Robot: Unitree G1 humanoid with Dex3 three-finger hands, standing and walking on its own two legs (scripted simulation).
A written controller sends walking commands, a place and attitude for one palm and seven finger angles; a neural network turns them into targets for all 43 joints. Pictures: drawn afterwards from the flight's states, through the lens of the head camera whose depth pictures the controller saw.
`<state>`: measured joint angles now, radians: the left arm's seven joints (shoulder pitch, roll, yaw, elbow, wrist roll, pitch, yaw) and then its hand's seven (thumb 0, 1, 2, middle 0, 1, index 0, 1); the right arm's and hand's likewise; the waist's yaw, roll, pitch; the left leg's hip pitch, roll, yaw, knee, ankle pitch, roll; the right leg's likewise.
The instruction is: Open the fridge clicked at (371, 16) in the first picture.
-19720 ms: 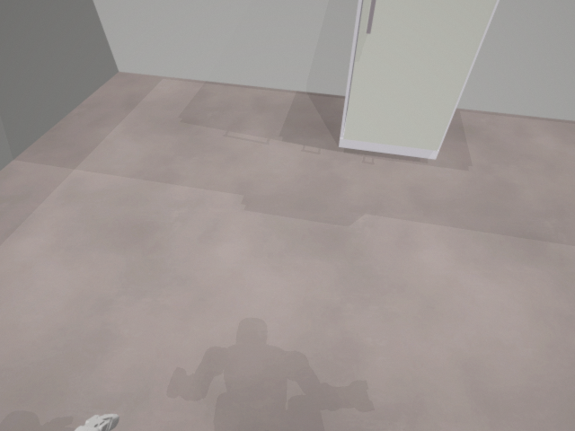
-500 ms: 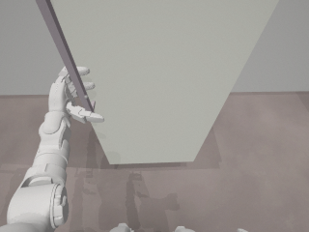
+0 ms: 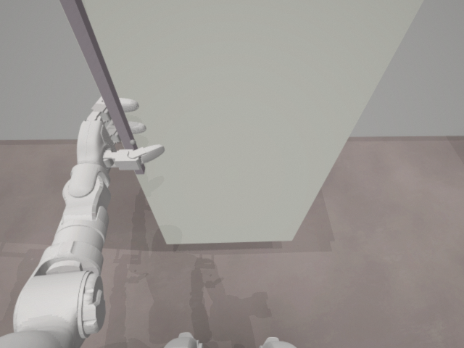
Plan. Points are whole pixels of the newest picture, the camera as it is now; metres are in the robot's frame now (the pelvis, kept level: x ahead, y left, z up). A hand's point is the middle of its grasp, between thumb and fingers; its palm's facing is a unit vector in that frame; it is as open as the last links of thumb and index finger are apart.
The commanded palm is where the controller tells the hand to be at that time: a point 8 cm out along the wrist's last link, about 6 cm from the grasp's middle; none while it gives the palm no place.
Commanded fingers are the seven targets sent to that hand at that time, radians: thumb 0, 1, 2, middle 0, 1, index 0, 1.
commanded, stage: grip the handle and tug to test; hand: left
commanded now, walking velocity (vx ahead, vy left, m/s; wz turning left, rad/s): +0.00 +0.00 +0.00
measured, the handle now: (114, 92) +0.50 +0.20 +0.15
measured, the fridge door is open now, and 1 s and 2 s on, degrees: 0 0 24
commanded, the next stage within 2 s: pull the door a little, standing still in 1.04 s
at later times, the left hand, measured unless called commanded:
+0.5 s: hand (133, 140) +0.45 +0.17 +0.09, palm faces +0.06 -1.00 -0.01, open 5.3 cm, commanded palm +0.42 +0.22 +0.09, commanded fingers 0.00 0.90 0.90 -0.45 -1.40 -0.45 -1.40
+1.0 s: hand (133, 143) +0.44 +0.17 +0.09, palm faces +0.04 -1.00 -0.01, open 5.5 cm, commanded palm +0.39 +0.22 +0.09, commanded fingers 0.00 0.90 0.90 -0.45 -1.40 -0.45 -1.40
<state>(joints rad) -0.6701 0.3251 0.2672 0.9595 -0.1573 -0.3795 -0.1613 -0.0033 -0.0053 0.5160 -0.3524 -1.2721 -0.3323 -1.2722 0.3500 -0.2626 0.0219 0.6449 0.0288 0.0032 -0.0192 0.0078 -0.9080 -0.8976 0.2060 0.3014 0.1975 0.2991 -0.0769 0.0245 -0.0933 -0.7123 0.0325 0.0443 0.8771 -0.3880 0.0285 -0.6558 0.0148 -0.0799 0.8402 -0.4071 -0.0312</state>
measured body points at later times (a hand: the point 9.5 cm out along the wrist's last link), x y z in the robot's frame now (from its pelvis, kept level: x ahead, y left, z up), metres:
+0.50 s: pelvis +0.00 +0.00 +0.00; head +0.07 +0.00 +0.44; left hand +0.44 +0.23 +0.09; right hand +0.06 -0.26 -0.12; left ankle +0.02 +0.10 -0.70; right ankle +0.00 -0.10 -0.70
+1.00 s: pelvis +0.02 +0.00 +0.01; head +0.08 +0.00 +0.45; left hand +0.43 +0.23 +0.09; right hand +0.10 -0.26 -0.11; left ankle +0.02 +0.10 -0.70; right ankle +0.00 -0.10 -0.70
